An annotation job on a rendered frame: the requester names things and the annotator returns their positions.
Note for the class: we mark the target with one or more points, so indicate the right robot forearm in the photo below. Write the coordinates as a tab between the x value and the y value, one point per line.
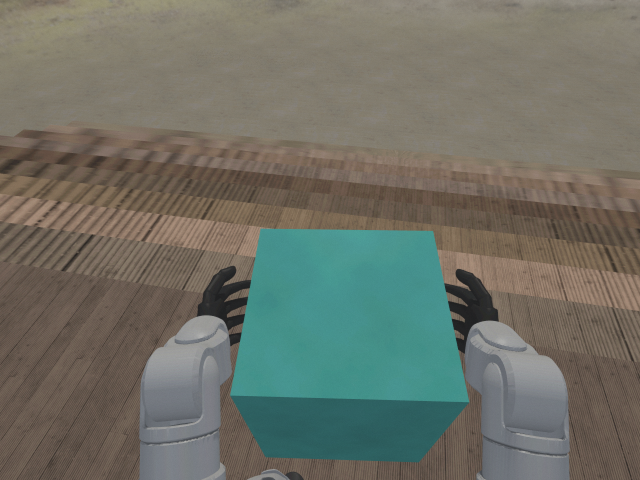
524	413

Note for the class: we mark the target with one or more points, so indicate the right robot hand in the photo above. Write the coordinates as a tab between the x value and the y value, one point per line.
479	301

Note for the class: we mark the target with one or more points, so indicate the left robot forearm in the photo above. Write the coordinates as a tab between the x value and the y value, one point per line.
180	411

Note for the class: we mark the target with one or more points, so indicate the carton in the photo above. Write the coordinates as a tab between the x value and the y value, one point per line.
348	350

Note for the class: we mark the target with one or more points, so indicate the left robot hand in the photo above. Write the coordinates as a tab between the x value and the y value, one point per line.
214	296

